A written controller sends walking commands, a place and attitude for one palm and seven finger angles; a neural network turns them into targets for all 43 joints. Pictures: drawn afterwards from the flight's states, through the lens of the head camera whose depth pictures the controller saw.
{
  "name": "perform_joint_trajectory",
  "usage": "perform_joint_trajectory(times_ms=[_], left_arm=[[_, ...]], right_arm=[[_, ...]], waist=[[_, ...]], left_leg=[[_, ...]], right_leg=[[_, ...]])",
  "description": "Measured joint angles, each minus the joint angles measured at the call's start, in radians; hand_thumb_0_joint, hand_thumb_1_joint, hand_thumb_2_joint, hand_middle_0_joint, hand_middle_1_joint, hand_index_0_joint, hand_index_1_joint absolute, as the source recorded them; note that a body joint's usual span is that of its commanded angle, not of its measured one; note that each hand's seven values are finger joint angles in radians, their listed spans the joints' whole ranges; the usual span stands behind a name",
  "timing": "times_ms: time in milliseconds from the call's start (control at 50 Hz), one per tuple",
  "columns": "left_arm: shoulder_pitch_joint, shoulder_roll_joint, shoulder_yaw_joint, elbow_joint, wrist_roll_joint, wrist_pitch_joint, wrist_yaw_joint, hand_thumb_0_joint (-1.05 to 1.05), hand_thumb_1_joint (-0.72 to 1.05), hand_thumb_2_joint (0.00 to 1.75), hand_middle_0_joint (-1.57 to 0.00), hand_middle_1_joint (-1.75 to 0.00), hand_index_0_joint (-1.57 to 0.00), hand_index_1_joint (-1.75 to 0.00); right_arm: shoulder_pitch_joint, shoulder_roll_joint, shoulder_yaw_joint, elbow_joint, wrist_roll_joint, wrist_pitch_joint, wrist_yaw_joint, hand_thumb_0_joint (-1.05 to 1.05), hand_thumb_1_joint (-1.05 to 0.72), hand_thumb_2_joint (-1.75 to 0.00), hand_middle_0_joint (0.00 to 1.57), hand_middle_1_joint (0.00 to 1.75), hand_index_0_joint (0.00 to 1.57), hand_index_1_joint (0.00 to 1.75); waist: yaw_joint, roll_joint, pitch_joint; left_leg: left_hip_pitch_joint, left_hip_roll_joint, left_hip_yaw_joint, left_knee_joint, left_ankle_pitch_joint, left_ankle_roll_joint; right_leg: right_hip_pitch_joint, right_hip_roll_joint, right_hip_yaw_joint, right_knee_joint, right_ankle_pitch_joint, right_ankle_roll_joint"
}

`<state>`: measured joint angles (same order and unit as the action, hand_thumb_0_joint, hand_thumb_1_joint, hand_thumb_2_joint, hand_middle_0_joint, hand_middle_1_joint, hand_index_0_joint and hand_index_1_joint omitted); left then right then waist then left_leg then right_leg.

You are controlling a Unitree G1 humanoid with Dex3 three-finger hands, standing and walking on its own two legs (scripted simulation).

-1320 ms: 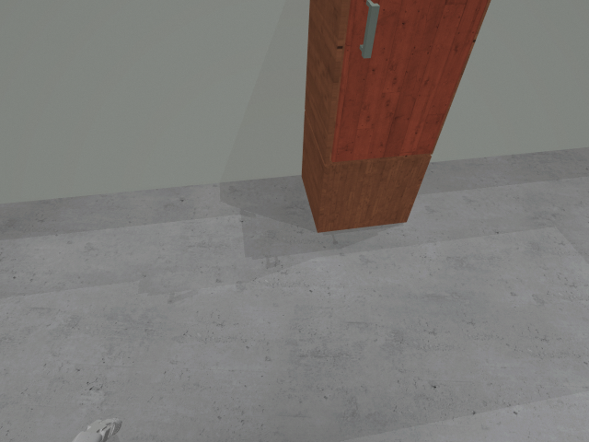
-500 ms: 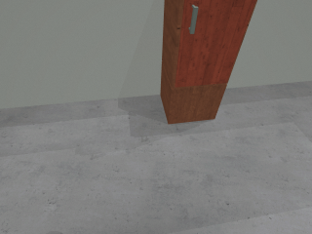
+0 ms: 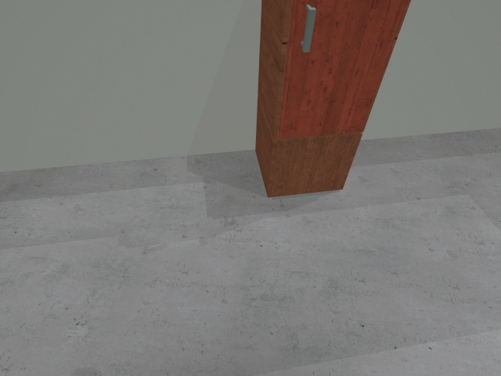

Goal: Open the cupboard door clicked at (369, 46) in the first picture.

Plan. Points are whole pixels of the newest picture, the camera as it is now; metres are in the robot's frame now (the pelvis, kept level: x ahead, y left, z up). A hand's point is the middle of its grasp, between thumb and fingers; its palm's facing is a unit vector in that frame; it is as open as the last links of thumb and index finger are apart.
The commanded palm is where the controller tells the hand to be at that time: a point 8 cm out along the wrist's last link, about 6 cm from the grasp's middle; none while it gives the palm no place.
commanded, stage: look at it before walking up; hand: left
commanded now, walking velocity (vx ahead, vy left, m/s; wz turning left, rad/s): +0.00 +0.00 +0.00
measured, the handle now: (307, 28) +1.10 -0.12 +0.11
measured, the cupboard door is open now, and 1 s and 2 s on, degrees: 0 0 0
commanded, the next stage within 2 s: walk to a spot facing it in 0.12 s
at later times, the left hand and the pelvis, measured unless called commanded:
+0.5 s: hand out of the picture +0.07 +0.22 -0.18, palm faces -0.10 -0.95 -0.29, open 7.4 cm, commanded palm none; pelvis -0.01 +0.00 -0.01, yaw -6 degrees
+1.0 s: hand out of the picture +0.07 +0.17 -0.17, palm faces -0.27 -0.93 -0.24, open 7.4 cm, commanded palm none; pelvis -0.03 +0.00 -0.01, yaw -21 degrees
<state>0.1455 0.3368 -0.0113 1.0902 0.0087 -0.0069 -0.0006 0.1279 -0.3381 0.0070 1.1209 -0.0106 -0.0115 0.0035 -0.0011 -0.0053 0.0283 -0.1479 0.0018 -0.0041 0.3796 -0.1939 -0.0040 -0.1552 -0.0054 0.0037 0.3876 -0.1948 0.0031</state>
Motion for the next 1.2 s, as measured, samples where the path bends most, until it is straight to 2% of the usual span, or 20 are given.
perform_joint_trajectory(times_ms=[280,360,480,560,600,620,640,680,720,780,860,980,1080,1120,1140,1160,1200], left_arm=[[-0.004,0.003,0.001,-0.002,0.001,0.001,-0.001,0.00,0.90,0.89,-0.20,-0.30,-0.20,-0.30],[0.010,-0.006,0.011,-0.021,0.001,0.021,0.008,0.00,0.90,0.89,-0.20,-0.30,-0.20,-0.30],[0.045,-0.042,0.023,-0.069,0.005,0.056,0.000,0.00,0.91,0.89,-0.20,-0.30,-0.20,-0.30],[0.066,-0.071,0.035,-0.101,0.006,0.070,-0.010,0.00,0.91,0.89,-0.20,-0.30,-0.20,-0.30],[0.083,-0.091,0.040,-0.117,0.007,0.069,-0.016,0.00,0.91,0.89,-0.20,-0.30,-0.20,-0.30],[0.092,-0.101,0.041,-0.126,0.010,0.062,-0.017,0.00,0.91,0.89,-0.20,-0.30,-0.20,-0.30],[0.098,-0.110,0.042,-0.132,0.013,0.053,-0.015,0.00,0.91,0.89,-0.20,-0.30,-0.20,-0.30],[0.103,-0.128,0.040,-0.142,0.012,0.046,-0.007,0.00,0.90,0.89,-0.20,-0.30,-0.20,-0.30],[0.111,-0.140,0.043,-0.149,0.009,0.045,0.000,0.00,0.90,0.89,-0.20,-0.30,-0.20,-0.30],[0.123,-0.147,0.044,-0.153,0.004,0.041,0.002,0.00,0.90,0.89,-0.20,-0.30,-0.20,-0.30],[0.132,-0.148,0.049,-0.155,0.004,0.037,0.002,0.00,0.90,0.89,-0.20,-0.30,-0.20,-0.30],[0.127,-0.136,0.062,-0.163,0.009,0.038,0.002,0.00,0.90,0.89,-0.20,-0.30,-0.20,-0.30],[0.110,-0.107,0.073,-0.172,0.015,0.050,0.003,0.00,0.90,0.89,-0.20,-0.30,-0.20,-0.30],[0.102,-0.091,0.078,-0.175,0.015,0.059,0.004,0.00,0.90,0.89,-0.20,-0.30,-0.20,-0.30],[0.100,-0.081,0.082,-0.177,0.012,0.063,0.003,0.00,0.90,0.89,-0.20,-0.30,-0.20,-0.30],[0.094,-0.069,0.088,-0.173,0.009,0.069,0.002,0.00,0.90,0.89,-0.20,-0.30,-0.20,-0.30],[0.093,-0.059,0.100,-0.166,0.012,0.082,-0.005,0.00,0.90,0.89,-0.20,-0.30,-0.20,-0.30]], right_arm=[[-0.015,-0.001,0.001,-0.004,0.000,-0.001,-0.001,0.00,-0.90,-0.90,0.20,0.30,0.20,0.30],[-0.020,0.012,-0.007,-0.028,-0.002,0.007,-0.013,0.00,-0.91,-0.90,0.20,0.30,0.20,0.30],[-0.004,0.070,-0.019,-0.091,-0.004,0.026,-0.021,0.00,-0.91,-0.90,0.20,0.30,0.20,0.30],[0.009,0.101,-0.028,-0.116,-0.006,0.032,-0.018,0.00,-0.90,-0.90,0.20,0.30,0.20,0.30],[0.019,0.104,-0.034,-0.124,-0.007,0.038,-0.017,0.00,-0.90,-0.90,0.20,0.30,0.20,0.30],[0.024,0.102,-0.038,-0.129,-0.007,0.043,-0.016,0.00,-0.90,-0.90,0.20,0.30,0.20,0.30],[0.024,0.101,-0.044,-0.131,-0.005,0.052,-0.017,0.00,-0.90,-0.90,0.20,0.30,0.20,0.30],[0.024,0.100,-0.051,-0.133,-0.003,0.068,-0.018,0.00,-0.91,-0.90,0.20,0.30,0.20,0.30],[0.020,0.101,-0.055,-0.132,-0.003,0.072,-0.015,0.00,-0.91,-0.90,0.20,0.30,0.20,0.30],[0.013,0.103,-0.058,-0.141,-0.005,0.066,-0.014,0.00,-0.91,-0.90,0.20,0.30,0.20,0.30],[0.005,0.097,-0.064,-0.155,-0.007,0.062,-0.020,0.00,-0.91,-0.90,0.20,0.30,0.20,0.30],[-0.016,0.086,-0.067,-0.170,-0.005,0.062,-0.030,0.00,-0.91,-0.90,0.20,0.30,0.20,0.30],[-0.030,0.098,-0.060,-0.195,0.006,0.049,-0.034,0.00,-0.91,-0.90,0.20,0.30,0.20,0.30],[-0.027,0.108,-0.055,-0.209,0.011,0.036,-0.034,0.00,-0.91,-0.90,0.20,0.30,0.20,0.30],[-0.020,0.113,-0.051,-0.216,0.012,0.025,-0.036,0.00,-0.91,-0.90,0.20,0.30,0.20,0.30],[-0.014,0.125,-0.047,-0.216,0.008,0.018,-0.037,0.00,-0.91,-0.90,0.20,0.30,0.20,0.30],[0.014,0.135,-0.034,-0.220,0.001,0.019,-0.032,0.00,-0.91,-0.90,0.20,0.30,0.20,0.30]], waist=[[0.006,0.004,0.004],[0.015,0.003,0.007],[0.017,-0.014,0.029],[0.028,-0.021,0.058],[0.031,-0.002,0.063],[0.031,0.014,0.062],[0.028,0.029,0.063],[0.025,0.039,0.069],[0.031,0.036,0.071],[0.033,0.023,0.066],[0.033,0.009,0.047],[0.044,0.003,0.022],[0.056,-0.018,0.009],[0.053,-0.033,0.003],[0.046,-0.041,-0.002],[0.042,-0.060,0.002],[0.035,-0.064,-0.007]], left_leg=[[0.007,0.002,0.005,-0.009,0.001,-0.001],[-0.014,0.012,0.031,0.027,-0.020,-0.003],[-0.061,0.027,0.091,0.117,-0.069,-0.004],[-0.075,0.045,0.144,0.184,-0.107,-0.010],[-0.090,0.069,0.160,0.238,-0.136,-0.023],[-0.115,0.089,0.159,0.288,-0.158,-0.027],[-0.157,0.093,0.132,0.375,-0.216,-0.032],[-0.238,0.066,0.062,0.558,-0.274,-0.032],[-0.293,0.050,0.032,0.674,-0.243,-0.033],[-0.334,0.045,0.014,0.731,-0.175,-0.045],[-0.334,0.045,-0.005,0.704,-0.149,-0.060],[-0.279,0.036,-0.026,0.587,-0.186,-0.064],[-0.198,0.008,-0.027,0.384,-0.228,-0.042],[-0.144,-0.005,-0.022,0.246,-0.186,-0.028],[-0.116,-0.008,-0.017,0.173,-0.143,-0.013],[-0.107,-0.017,-0.001,0.161,-0.114,0.006],[-0.088,-0.004,0.028,0.156,-0.108,0.033]], right_leg=[[0.005,0.002,0.005,-0.010,0.003,0.000],[-0.029,0.013,0.031,0.029,-0.007,0.000],[-0.120,0.031,0.087,0.162,-0.052,-0.002],[-0.193,0.017,0.035,0.349,-0.182,0.007],[-0.180,0.009,0.002,0.345,-0.183,0.007],[-0.175,0.018,-0.007,0.322,-0.147,-0.012],[-0.188,0.031,-0.013,0.334,-0.143,-0.035],[-0.190,0.042,-0.018,0.323,-0.140,-0.064],[-0.177,0.053,-0.006,0.263,-0.106,-0.071],[-0.160,0.066,0.025,0.169,-0.041,-0.075],[-0.157,0.081,0.067,0.095,0.013,-0.072],[-0.170,0.109,0.128,0.061,0.054,-0.055],[-0.194,0.126,0.188,0.058,0.080,-0.024],[-0.212,0.132,0.213,0.072,0.085,-0.004],[-0.227,0.136,0.222,0.094,0.079,0.007],[-0.248,0.134,0.228,0.153,0.001,0.010],[-0.312,0.128,0.161,0.347,-0.151,0.029]])
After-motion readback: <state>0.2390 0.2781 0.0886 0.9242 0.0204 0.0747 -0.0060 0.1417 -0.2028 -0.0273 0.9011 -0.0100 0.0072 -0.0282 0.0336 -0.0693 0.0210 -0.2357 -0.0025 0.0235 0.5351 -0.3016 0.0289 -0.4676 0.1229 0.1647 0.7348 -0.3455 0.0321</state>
